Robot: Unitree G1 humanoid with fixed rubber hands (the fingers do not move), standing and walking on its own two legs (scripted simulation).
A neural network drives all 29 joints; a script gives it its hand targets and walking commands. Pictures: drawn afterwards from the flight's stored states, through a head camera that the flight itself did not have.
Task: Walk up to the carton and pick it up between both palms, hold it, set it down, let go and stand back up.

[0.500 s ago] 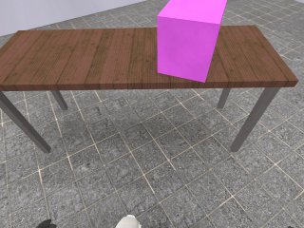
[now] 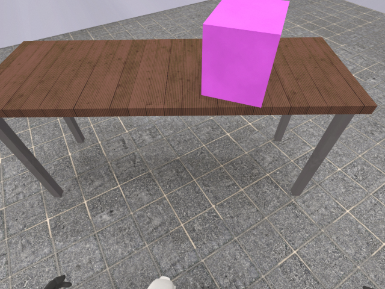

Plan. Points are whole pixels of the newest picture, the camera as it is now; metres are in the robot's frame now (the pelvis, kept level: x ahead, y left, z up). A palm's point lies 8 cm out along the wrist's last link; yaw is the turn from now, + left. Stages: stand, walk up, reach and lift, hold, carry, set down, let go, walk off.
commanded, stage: walk up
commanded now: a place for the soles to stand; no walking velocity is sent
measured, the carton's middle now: (243, 50) +0.84 -0.14 +0.07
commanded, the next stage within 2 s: none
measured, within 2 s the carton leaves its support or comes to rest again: neither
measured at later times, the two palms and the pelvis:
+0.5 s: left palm out of the picture +0.09 +0.33 -0.08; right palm out of the picture +0.11 -0.34 -0.07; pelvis +0.01 +0.00 +0.00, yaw +1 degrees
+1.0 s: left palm out of the picture +0.11 +0.32 -0.08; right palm out of the picture +0.10 -0.35 -0.07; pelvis +0.01 -0.01 +0.00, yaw +1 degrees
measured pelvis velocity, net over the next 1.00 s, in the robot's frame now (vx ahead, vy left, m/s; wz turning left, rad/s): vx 0.01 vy -0.01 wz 0.01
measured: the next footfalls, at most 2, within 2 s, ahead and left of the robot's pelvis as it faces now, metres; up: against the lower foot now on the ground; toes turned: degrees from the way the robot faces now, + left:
right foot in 1.52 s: +0.19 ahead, -0.16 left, +0.00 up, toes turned -2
left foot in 1.94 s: +0.31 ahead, +0.10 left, +0.00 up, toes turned -4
